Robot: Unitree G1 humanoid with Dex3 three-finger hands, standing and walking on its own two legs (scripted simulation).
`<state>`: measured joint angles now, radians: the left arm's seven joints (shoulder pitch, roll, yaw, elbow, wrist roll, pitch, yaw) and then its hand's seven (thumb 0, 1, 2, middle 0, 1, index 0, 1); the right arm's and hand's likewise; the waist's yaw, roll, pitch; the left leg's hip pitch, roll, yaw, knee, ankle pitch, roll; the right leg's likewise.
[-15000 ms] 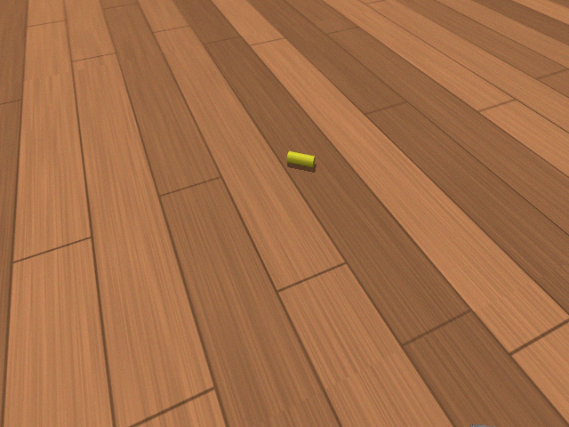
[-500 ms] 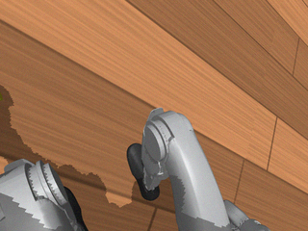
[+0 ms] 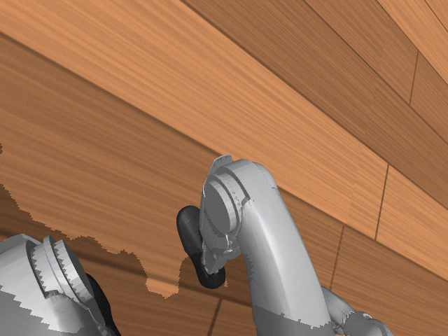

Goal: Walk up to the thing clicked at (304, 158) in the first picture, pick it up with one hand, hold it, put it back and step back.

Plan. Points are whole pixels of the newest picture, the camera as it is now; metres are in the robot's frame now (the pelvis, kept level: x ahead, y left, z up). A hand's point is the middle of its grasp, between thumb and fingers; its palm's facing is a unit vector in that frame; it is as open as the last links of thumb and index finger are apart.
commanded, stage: close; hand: left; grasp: from above
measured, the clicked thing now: out of the picture +0.47 +0.31 -0.27
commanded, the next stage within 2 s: settle in 1.32 s
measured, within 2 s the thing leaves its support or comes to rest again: leaves its support in 1.64 s
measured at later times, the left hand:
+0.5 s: hand out of the picture +0.45 +0.31 -0.25, palm faces -0.46 -0.15 -0.87, open 11.1 cm
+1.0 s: hand out of the picture +0.45 +0.31 -0.25, palm faces -0.46 -0.15 -0.88, open 9.1 cm
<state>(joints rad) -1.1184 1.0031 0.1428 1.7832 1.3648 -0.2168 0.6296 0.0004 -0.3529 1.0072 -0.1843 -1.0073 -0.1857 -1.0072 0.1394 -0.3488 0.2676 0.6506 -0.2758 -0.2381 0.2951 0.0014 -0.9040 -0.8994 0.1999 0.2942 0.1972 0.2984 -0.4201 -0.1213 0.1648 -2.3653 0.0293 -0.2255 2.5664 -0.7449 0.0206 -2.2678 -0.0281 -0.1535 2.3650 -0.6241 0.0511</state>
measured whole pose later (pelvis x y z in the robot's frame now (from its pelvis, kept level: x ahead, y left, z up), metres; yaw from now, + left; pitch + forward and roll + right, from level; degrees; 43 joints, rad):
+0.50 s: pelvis +0.00 +0.00 +0.00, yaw +0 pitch +28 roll -14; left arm -1.11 1.02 0.12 1.78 1.33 -0.22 0.60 0.00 -0.09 0.81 -0.33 -0.94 -0.38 -0.90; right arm 0.14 -0.36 0.29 0.64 -0.27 -0.25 0.29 0.00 -0.91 -0.90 0.20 0.29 0.20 0.30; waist -0.42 -0.13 0.18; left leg -2.35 0.03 -0.23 2.56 -0.73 0.02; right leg -2.25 -0.02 -0.16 2.35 -0.61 0.05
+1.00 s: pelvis +0.00 +0.00 +0.00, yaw -1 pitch +29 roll -15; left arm -1.11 1.03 0.13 1.75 1.32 -0.21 0.60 0.00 0.18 0.54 -0.53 -0.82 -0.60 -0.73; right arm 0.13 -0.36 0.29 0.63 -0.26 -0.26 0.29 0.00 -0.91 -0.90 0.20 0.29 0.20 0.30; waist -0.42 -0.13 0.19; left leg -2.35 0.03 -0.24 2.55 -0.74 0.02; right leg -2.25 -0.02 -0.16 2.34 -0.61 0.06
